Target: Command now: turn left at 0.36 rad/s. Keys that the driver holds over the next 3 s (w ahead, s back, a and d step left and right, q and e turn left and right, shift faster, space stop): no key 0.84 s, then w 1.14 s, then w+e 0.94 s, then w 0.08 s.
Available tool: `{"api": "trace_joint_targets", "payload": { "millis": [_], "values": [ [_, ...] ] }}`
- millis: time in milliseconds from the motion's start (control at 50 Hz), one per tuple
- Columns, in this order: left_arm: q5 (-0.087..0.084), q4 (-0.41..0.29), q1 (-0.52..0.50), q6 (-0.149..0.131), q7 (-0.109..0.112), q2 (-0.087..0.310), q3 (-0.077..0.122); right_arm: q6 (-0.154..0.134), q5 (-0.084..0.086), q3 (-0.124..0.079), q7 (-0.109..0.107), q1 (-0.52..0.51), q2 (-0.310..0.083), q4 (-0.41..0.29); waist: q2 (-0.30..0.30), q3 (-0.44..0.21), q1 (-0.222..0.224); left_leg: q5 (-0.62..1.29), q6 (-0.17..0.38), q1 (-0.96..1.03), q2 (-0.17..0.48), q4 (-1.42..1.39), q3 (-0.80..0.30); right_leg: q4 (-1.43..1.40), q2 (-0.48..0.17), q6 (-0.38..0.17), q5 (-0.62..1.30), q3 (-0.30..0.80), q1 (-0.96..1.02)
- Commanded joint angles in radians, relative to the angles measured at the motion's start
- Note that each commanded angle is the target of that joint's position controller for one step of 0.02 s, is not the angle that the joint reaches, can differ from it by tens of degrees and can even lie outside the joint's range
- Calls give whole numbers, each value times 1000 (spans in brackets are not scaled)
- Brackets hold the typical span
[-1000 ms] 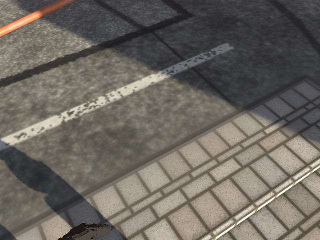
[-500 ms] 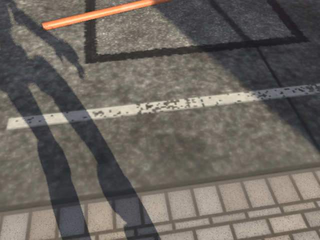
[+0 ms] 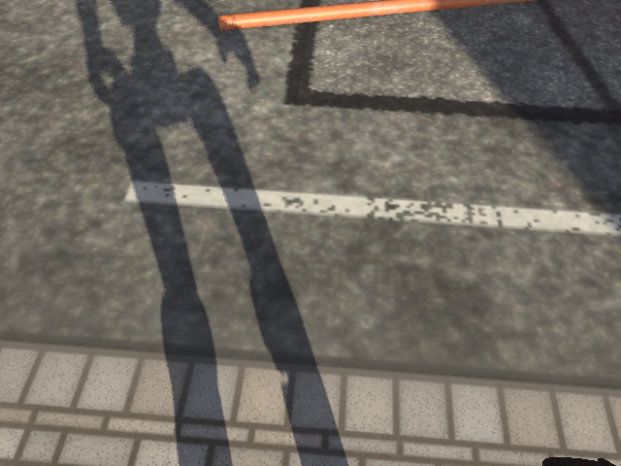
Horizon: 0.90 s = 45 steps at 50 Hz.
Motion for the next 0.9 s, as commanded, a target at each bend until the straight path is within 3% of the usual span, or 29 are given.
{"api": "trace_joint_targets", "payload": {
  "millis": [20,40,60,80,100,120,180,220,280,340,380,400,420,440,460,480,520,620,840,860,900],
  "values": [
    [-9,-61,28,-26,-5,63,23,-7,21,-35,-2,-11,-114,-47,178,-107,16,432,172,161,226,-121,-274,-314,-18,-41,139,-7,118],
    [1,-59,28,-30,-8,67,29,-11,27,-32,-1,5,-98,-32,142,-89,21,307,140,121,185,-102,-249,-431,-24,-60,240,1,192],
    [28,-68,40,-37,-8,111,40,-21,10,-26,3,42,-61,-17,-7,-94,11,82,78,8,105,31,-166,-468,-141,-94,445,125,310],
    [54,-74,30,-38,-9,150,43,-31,4,-21,6,85,-28,-14,-261,-86,-26,-303,-13,-150,-31,197,-28,-477,-341,-244,714,324,334],
    [72,-98,13,-53,-17,112,40,-33,0,-50,0,61,-120,0,-258,-101,20,-417,-96,-116,4,437,8,-500,-444,-398,676,416,213],
    [65,-112,-20,-56,-16,86,32,-29,17,-70,0,40,-168,19,-179,-70,27,-386,-131,-141,15,605,15,-501,-400,-415,580,373,192],
    [30,-114,-46,-53,5,39,8,-11,12,-53,7,13,-90,48,-86,-5,19,-232,-159,-240,21,719,-42,-467,-284,-332,396,264,210],
    [34,-99,-8,-54,12,3,-8,-18,15,-35,14,2,-42,62,-121,-19,29,-159,-168,-215,26,626,-11,-464,-246,-324,403,206,256],
    [33,-90,19,-50,11,13,-7,-21,10,-9,16,-28,9,81,-176,-55,42,-174,-174,-80,91,271,86,-454,-213,-304,492,154,306],
    [24,-79,63,-42,1,67,11,-21,17,-15,12,-11,-20,107,-206,-48,57,-183,-159,30,83,27,143,-441,-224,-319,533,186,315],
    [9,-58,94,-44,-4,72,14,-27,6,-17,11,28,-35,137,-167,-21,34,75,-119,138,91,-204,137,-444,-214,-288,512,187,270],
    [11,-45,114,-55,-12,70,14,-27,-7,-20,9,48,-59,145,-133,-29,26,175,-97,207,116,-225,96,-451,-204,-259,468,182,234],
    [24,-41,117,-70,-23,52,9,-30,-18,-26,8,64,-101,144,-58,-46,35,324,-75,271,160,-185,54,-440,-164,-223,378,143,183],
    [27,-28,149,-75,-29,44,12,-31,-6,-38,15,96,-125,185,66,-52,57,199,-31,244,142,-138,84,-473,-110,-192,269,74,187],
    [29,-22,91,-72,-28,52,12,-37,2,-30,24,94,-69,187,42,-18,18,113,-10,173,129,-160,84,-450,-84,-167,193,45,218],
    [26,-21,61,-66,-26,36,12,-42,-5,-20,25,88,-34,200,38,-2,20,82,-8,146,132,-184,79,-443,-79,-159,167,35,222],
    [26,-5,76,-52,-19,20,11,-56,-6,-16,22,72,-21,213,56,19,30,97,-12,123,131,-201,77,-434,-70,-150,193,20,228],
    [25,53,126,-42,-9,26,18,-73,-3,-12,17,106,-26,265,36,32,36,105,-7,100,126,-217,80,-435,-70,-141,243,12,261],
    [19,196,208,-24,13,55,28,-78,-1,-3,14,186,-29,401,-2,46,35,178,13,132,112,-261,92,-462,-82,-121,321,9,294],
    [18,214,225,-21,15,52,28,-76,-1,-3,12,203,-26,418,2,27,35,102,20,141,102,-267,101,-457,-70,-122,249,-5,301],
    [4,226,227,-19,23,65,36,-68,13,-16,3,213,-60,428,29,57,31,-254,63,104,93,-279,82,-390,-27,-138,-11,-49,237]
  ]
}}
